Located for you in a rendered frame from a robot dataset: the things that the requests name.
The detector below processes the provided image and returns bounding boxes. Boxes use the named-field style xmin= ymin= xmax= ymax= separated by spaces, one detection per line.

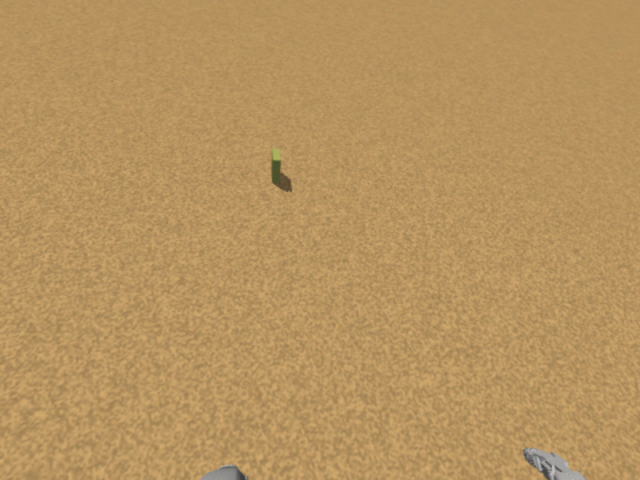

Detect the right robot hand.
xmin=523 ymin=447 xmax=586 ymax=480

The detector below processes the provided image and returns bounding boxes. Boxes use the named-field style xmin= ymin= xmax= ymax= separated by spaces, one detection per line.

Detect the carton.
xmin=271 ymin=149 xmax=281 ymax=183

